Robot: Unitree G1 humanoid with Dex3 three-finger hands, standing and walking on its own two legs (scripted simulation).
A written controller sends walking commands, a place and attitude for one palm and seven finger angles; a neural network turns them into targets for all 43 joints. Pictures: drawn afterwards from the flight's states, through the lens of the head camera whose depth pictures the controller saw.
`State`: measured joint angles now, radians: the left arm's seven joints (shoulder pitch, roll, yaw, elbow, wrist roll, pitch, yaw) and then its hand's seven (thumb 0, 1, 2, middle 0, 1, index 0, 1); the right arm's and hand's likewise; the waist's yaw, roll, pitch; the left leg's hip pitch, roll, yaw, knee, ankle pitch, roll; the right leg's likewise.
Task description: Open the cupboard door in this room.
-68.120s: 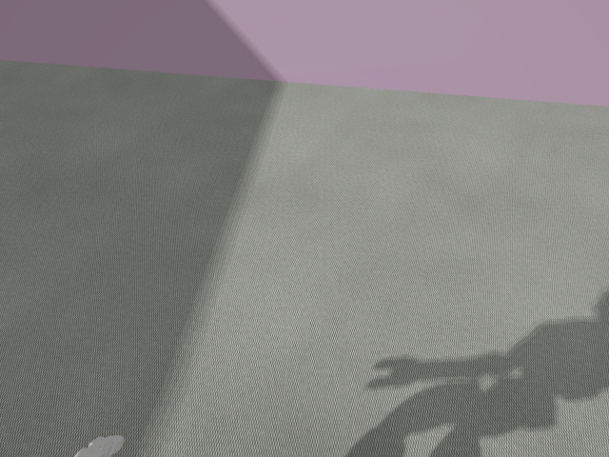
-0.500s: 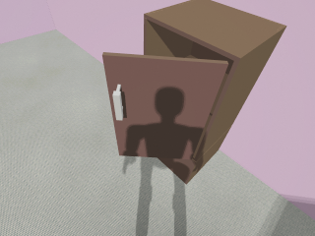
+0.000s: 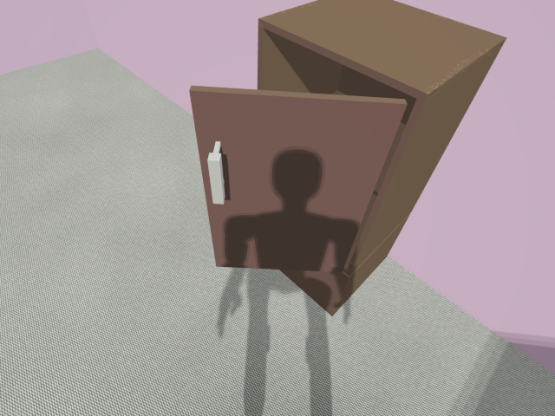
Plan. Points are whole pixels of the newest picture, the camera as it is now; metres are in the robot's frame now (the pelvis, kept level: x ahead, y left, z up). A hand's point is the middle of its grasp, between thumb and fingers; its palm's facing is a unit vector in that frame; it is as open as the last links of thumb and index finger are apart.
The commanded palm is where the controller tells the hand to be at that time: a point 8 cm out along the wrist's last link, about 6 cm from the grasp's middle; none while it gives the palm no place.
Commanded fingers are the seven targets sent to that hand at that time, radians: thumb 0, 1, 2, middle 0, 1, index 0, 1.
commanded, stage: come to a stop and stand still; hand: left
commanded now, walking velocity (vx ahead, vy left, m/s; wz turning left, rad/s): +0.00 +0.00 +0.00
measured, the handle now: (218, 172) +0.57 +0.16 -0.01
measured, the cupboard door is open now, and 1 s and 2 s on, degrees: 43 43 43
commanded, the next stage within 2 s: look again from close up in 0.20 s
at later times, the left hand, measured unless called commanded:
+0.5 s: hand out of the picture -0.03 +0.13 -0.18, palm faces +0.01 -0.99 -0.15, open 7.4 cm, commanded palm none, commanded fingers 0.00 0.90 0.90 -0.20 -0.30 -0.20 -0.30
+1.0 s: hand out of the picture +0.06 +0.15 -0.15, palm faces +0.14 -0.96 -0.24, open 7.3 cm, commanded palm +0.12 +0.18 -0.07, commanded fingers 0.00 0.78 0.85 -0.21 -0.38 -0.21 -0.38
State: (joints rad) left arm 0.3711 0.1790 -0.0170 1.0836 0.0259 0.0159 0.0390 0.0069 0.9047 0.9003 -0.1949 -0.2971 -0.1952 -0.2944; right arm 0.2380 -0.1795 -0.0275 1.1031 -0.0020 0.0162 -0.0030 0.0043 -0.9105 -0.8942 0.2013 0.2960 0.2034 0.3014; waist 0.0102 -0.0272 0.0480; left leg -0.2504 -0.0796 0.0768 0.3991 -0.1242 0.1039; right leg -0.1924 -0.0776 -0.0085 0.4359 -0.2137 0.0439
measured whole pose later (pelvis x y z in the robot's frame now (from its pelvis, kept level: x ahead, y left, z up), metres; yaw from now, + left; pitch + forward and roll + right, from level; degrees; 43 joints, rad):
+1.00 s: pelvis +0.02 -0.04 +0.00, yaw +0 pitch -1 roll +0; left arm 0.49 0.17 0.01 0.57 -0.06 0.09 0.11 0.04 0.95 0.90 -0.20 -0.30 -0.20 -0.30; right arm 0.34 -0.16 0.01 0.98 0.03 -0.10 -0.04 0.01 -0.93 -0.89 0.20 0.30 0.20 0.30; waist -0.01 -0.02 0.03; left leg -0.28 -0.04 0.07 0.47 -0.18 0.05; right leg -0.24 -0.04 -0.02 0.53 -0.28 0.00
